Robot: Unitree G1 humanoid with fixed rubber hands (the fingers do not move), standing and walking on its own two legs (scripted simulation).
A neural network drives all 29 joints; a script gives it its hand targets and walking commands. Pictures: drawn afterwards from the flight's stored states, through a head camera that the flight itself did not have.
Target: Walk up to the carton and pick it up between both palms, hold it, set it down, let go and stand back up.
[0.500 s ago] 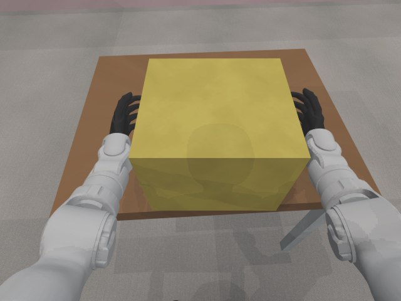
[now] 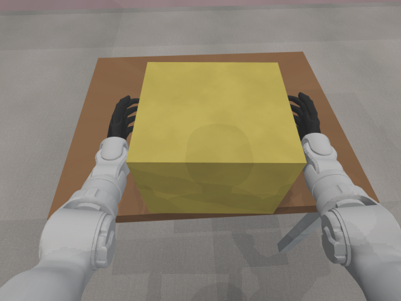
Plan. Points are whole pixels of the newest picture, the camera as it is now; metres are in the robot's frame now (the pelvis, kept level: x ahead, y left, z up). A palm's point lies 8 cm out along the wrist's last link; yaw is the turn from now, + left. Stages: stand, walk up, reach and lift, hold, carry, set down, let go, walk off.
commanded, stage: reach and lift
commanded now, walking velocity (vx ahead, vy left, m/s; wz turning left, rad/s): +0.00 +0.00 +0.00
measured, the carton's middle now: (211, 139) +0.46 -0.03 +0.01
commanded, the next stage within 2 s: none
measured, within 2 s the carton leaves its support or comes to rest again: leaves its support in 0.46 s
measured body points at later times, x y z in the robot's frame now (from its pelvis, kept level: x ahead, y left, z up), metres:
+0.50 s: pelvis +0.02 +0.01 +0.02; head +0.06 +0.01 +0.46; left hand +0.45 +0.16 +0.08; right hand +0.42 -0.23 +0.08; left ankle +0.05 +0.12 -0.73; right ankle -0.01 -0.10 -0.73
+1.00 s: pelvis +0.01 +0.01 +0.02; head +0.03 +0.00 +0.47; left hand +0.42 +0.18 +0.10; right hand +0.40 -0.21 +0.09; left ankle +0.05 +0.12 -0.73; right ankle -0.01 -0.10 -0.73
